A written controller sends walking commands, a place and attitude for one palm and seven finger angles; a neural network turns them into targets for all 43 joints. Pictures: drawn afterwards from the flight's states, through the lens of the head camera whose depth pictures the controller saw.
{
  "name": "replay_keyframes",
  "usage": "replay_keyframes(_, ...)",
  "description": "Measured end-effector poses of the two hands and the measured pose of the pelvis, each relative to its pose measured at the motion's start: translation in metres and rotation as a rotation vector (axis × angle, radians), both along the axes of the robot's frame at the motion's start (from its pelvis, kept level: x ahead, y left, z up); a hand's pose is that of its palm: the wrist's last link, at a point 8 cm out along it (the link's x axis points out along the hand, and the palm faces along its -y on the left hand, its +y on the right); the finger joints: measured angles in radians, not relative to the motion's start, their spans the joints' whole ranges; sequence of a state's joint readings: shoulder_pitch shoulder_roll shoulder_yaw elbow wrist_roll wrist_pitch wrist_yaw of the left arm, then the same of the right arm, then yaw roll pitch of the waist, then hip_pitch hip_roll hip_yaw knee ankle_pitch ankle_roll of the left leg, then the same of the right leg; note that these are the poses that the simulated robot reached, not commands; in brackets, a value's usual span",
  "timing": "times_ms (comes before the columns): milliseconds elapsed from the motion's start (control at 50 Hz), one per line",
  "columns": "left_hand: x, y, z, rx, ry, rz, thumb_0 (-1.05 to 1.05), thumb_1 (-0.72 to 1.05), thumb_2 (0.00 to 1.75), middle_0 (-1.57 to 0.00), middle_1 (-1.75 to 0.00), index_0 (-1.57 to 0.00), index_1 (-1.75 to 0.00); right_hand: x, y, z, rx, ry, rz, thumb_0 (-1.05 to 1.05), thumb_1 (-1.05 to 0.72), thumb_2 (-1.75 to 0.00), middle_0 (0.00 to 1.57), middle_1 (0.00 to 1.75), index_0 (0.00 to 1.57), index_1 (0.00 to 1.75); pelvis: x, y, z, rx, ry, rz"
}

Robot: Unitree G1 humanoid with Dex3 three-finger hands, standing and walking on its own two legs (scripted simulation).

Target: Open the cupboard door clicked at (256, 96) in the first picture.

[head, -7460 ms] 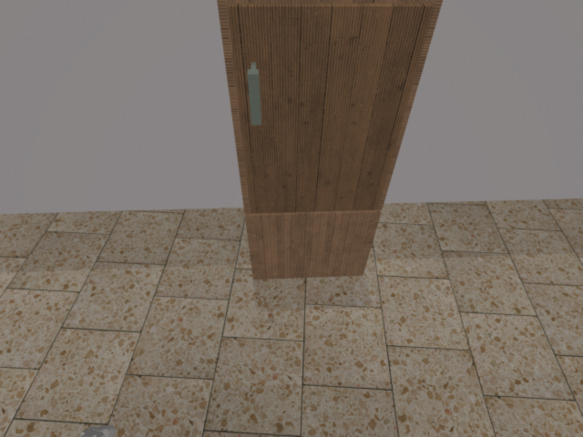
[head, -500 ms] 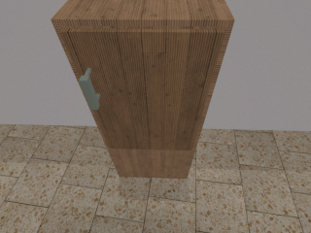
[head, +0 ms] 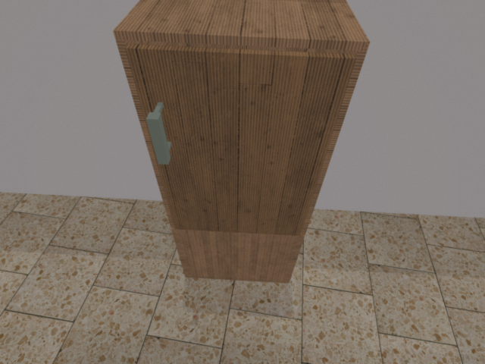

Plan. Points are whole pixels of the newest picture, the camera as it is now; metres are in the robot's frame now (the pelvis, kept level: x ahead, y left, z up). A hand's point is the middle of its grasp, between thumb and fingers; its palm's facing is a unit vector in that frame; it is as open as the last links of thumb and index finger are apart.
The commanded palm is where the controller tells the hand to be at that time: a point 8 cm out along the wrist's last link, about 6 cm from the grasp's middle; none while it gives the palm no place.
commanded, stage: come to a stop and stand still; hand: left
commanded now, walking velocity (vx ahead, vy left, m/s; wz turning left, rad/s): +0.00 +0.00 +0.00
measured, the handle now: (161, 133) +0.54 +0.22 +0.07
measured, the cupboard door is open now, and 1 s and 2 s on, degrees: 0 0 0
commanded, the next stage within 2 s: look again from close up in 0.74 s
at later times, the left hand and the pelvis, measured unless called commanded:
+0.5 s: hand out of the picture +0.00 +0.18 -0.18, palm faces +0.02 -0.98 -0.18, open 7.3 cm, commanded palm none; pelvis +0.01 +0.02 +0.00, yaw +0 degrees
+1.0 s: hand out of the picture +0.05 +0.21 -0.17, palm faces +0.01 -0.98 -0.22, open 7.3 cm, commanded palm none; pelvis +0.02 +0.02 +0.00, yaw +0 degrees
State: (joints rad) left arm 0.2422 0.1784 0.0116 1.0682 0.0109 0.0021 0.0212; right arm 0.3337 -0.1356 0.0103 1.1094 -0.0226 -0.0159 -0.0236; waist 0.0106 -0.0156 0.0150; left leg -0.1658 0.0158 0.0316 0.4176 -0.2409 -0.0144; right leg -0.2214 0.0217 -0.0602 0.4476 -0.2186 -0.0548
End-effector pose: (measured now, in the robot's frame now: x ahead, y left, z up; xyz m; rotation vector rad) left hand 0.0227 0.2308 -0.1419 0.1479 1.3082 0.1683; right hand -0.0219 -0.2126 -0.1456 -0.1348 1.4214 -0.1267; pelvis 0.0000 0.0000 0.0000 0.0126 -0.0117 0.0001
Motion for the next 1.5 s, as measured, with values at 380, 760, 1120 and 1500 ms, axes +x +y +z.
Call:
replay_keyframes(380, -0.031, -0.013, -0.005, -0.048, 0.131, 0.014, 0.01, 0.91, 0.90, -0.20, -0.30, -0.20, -0.30, 0.005, 0.023, -0.001, 0.020, 0.028, -0.018, 0.01, -0.91, -0.90, 0.20, 0.30, 0.20, 0.30, 0.012, 0.011, 0.001, -0.001, 0.005, -0.009)
replay_keyframes(760, 0.009, 0.024, 0.003, 0.028, 0.017, -0.012, 0.01, 0.92, 0.90, -0.20, -0.30, -0.20, -0.30, 0.045, 0.023, -0.009, 0.008, -0.095, 0.014, 0.02, -0.93, -0.90, 0.20, 0.30, 0.20, 0.30, 0.020, 0.028, -0.003, -0.002, -0.007, -0.004)
replay_keyframes(1120, 0.020, 0.020, 0.000, 0.010, 0.022, -0.026, 0.01, 0.91, 0.90, -0.20, -0.30, -0.20, -0.30, 0.046, 0.011, -0.003, -0.020, -0.060, 0.013, 0.01, -0.91, -0.90, 0.20, 0.30, 0.20, 0.30, 0.022, 0.022, -0.001, -0.002, -0.010, -0.006)
replay_keyframes(1500, 0.008, 0.010, 0.000, 0.016, 0.041, -0.015, 0.01, 0.91, 0.90, -0.20, -0.30, -0.20, -0.30, 0.053, 0.001, -0.002, -0.016, -0.064, 0.022, 0.01, -0.91, -0.90, 0.20, 0.30, 0.20, 0.30, 0.019, 0.012, 0.000, -0.007, -0.004, -0.003)
